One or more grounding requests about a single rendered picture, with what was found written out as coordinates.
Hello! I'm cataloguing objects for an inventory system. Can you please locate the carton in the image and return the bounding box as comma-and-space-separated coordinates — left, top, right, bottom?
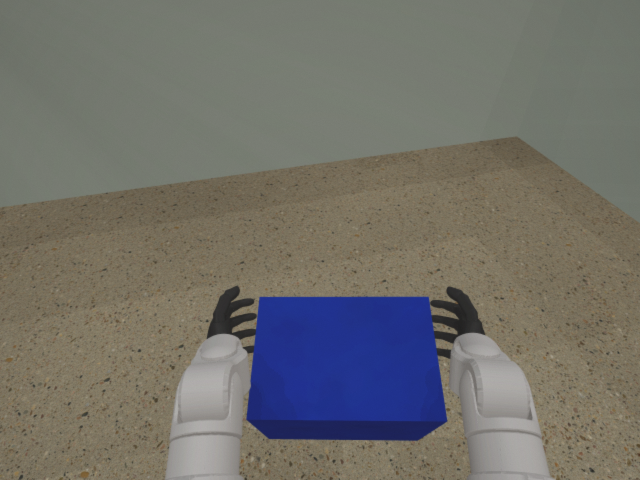
246, 297, 447, 441

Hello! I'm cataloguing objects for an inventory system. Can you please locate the robot left forearm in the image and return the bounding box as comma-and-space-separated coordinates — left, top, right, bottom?
165, 334, 251, 480

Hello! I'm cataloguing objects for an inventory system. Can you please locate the robot right hand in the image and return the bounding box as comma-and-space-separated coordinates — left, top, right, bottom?
430, 287, 486, 359

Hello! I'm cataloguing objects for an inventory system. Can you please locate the robot right forearm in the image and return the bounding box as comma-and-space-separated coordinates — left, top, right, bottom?
449, 333, 556, 480

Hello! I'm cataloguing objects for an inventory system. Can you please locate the robot left hand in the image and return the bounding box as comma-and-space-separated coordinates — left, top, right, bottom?
207, 286, 257, 354

